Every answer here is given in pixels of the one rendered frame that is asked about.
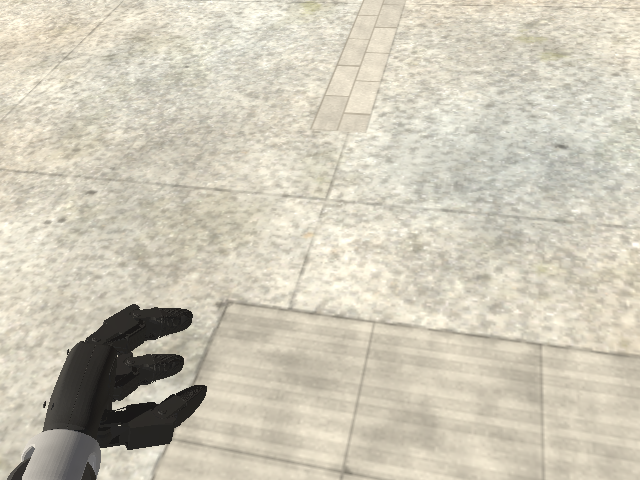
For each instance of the robot left forearm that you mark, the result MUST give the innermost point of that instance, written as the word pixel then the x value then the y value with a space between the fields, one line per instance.
pixel 59 454

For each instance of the robot left hand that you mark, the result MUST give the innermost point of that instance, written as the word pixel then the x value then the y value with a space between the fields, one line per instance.
pixel 93 377

